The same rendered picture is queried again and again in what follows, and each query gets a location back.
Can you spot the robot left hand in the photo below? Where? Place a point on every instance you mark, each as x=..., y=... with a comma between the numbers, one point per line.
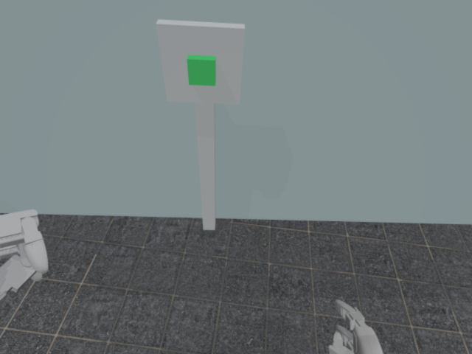
x=19, y=235

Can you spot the button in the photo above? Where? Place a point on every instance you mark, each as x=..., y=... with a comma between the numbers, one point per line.
x=201, y=70

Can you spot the robot right hand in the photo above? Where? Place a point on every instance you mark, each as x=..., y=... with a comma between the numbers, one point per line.
x=362, y=341

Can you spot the panel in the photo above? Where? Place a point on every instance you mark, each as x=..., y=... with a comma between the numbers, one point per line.
x=177, y=40

